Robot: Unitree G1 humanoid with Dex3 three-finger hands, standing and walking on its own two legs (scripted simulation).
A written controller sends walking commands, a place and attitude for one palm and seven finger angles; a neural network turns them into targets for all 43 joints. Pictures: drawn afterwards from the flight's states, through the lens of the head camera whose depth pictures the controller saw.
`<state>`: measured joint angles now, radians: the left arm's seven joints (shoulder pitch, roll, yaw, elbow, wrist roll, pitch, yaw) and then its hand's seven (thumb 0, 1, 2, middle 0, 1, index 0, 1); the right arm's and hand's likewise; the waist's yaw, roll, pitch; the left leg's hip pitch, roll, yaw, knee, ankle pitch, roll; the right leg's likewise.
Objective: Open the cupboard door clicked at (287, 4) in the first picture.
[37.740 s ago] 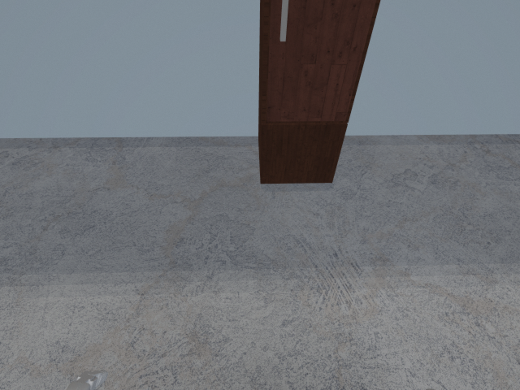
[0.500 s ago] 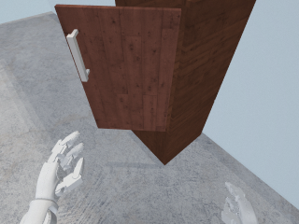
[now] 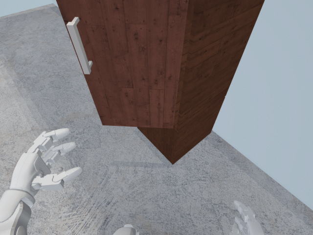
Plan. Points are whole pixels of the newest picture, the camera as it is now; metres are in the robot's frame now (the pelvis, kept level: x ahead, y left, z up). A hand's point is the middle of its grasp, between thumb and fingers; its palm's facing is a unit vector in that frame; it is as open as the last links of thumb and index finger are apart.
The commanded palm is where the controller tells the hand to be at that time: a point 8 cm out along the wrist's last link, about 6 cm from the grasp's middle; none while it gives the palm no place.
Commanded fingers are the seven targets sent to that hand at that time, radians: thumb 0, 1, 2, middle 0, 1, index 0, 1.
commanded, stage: raise the hand with hooked fingers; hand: left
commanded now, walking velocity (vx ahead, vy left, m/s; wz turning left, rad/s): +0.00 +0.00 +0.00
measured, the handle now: (82, 47) +0.62 +0.25 +0.15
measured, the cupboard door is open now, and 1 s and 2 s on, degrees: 46 46 46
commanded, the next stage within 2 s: move the hooked fingers beside the handle in 1.30 s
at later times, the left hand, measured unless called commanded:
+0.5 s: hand (15, 145) +0.28 +0.30 +0.13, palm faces +0.02 -1.00 -0.05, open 13.6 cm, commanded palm +0.25 +0.35 +0.13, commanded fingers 0.00 -0.50 0.30 -0.30 -1.20 -0.30 -1.20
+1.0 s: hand (5, 133) +0.29 +0.31 +0.16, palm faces -0.02 -1.00 -0.04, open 14.0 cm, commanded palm +0.26 +0.35 +0.17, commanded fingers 0.00 -0.50 0.30 -0.30 -1.20 -0.30 -1.20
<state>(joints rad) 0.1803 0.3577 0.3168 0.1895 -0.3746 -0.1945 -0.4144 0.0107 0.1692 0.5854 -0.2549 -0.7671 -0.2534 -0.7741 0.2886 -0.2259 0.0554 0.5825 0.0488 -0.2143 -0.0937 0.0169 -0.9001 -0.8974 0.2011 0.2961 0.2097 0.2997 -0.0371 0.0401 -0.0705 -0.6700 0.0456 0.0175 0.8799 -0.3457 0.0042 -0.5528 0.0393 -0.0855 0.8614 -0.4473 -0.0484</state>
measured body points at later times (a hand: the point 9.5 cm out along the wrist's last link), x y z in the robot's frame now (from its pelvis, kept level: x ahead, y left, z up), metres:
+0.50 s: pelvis +0.02 +0.04 +0.02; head +0.03 +0.05 +0.47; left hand +0.27 +0.36 +0.13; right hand +0.22 -0.18 -0.03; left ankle +0.06 +0.12 -0.69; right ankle -0.01 -0.09 -0.69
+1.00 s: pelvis +0.00 +0.03 +0.04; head +0.01 +0.03 +0.49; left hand +0.28 +0.36 +0.17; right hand +0.17 -0.21 -0.04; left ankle +0.06 +0.12 -0.69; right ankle -0.01 -0.09 -0.69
